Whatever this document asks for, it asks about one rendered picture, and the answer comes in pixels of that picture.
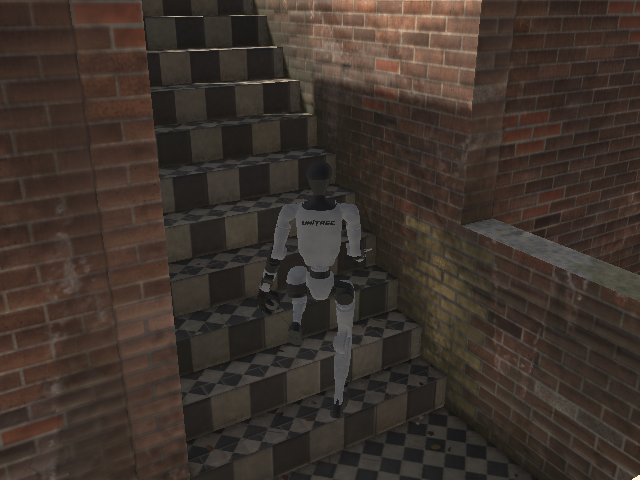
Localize stairs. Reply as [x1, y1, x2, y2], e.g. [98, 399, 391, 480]
[141, 0, 447, 480]

